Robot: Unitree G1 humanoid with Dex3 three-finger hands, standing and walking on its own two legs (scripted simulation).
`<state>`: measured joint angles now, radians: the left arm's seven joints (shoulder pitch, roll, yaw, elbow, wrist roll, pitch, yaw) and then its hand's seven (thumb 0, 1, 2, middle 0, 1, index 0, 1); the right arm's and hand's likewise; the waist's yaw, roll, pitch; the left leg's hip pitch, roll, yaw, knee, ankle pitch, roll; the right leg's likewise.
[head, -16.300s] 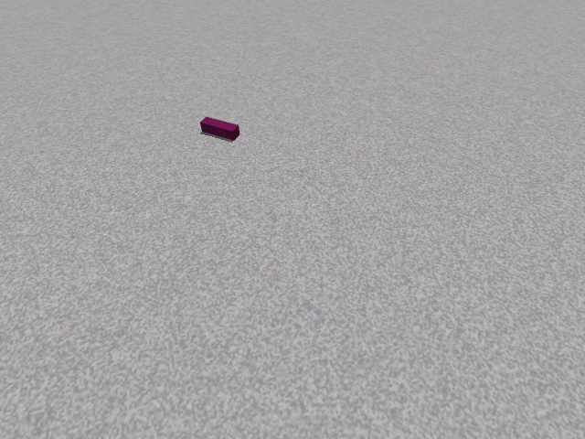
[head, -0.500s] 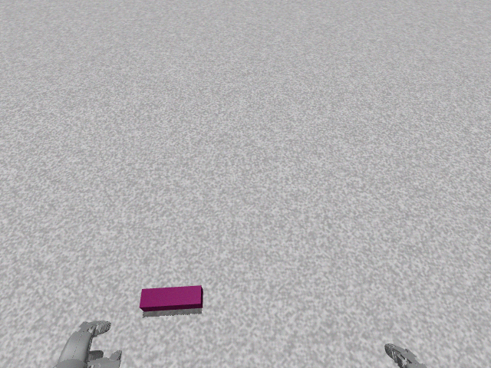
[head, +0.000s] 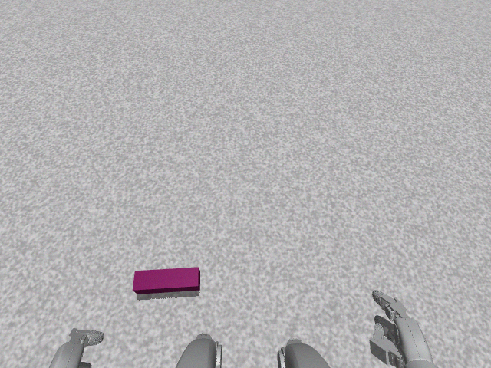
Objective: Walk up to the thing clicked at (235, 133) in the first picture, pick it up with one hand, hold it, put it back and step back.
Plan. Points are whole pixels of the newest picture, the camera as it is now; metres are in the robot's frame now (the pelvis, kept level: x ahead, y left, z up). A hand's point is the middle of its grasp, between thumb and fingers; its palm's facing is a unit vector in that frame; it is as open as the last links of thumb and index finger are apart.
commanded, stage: rise first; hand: left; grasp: from above
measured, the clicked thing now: (168, 280) +0.42 +0.28 -0.66
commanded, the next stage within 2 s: none
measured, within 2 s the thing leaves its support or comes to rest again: neither
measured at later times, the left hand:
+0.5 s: hand (109, 360) +0.16 +0.29 -0.25, palm faces -0.38 -0.66 -0.65, open 14.2 cm
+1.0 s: hand (131, 311) +0.28 +0.31 -0.43, palm faces -0.49 -0.21 -0.85, open 14.1 cm
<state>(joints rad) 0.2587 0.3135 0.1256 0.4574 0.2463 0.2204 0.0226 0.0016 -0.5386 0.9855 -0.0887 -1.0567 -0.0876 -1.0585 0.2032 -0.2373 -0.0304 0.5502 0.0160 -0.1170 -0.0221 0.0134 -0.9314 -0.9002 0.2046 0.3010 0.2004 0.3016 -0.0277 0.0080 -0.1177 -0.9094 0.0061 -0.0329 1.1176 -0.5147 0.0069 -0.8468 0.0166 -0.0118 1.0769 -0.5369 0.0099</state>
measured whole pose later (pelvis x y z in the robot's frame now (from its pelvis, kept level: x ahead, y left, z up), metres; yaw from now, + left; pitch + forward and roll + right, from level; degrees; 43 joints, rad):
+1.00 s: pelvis -0.09 -0.01 -0.29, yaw -5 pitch +34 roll -6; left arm -0.53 0.68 0.20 1.01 0.99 -0.30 0.16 0.00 -0.53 1.03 -0.07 -1.04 -0.07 -1.05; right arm 0.12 -0.27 -0.05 0.76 -0.04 -0.08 0.08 0.01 -0.89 -0.89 0.20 0.30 0.20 0.30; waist -0.04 0.01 -0.10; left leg -2.12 0.02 -0.09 2.16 -0.65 0.00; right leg -2.04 0.05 -0.07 2.12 -0.69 0.01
